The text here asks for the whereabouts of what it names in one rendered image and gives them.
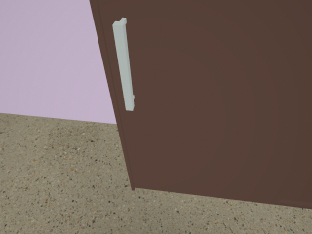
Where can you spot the wardrobe door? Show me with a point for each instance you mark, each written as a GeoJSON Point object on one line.
{"type": "Point", "coordinates": [303, 193]}
{"type": "Point", "coordinates": [222, 95]}

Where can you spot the handle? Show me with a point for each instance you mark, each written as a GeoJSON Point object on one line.
{"type": "Point", "coordinates": [121, 44]}

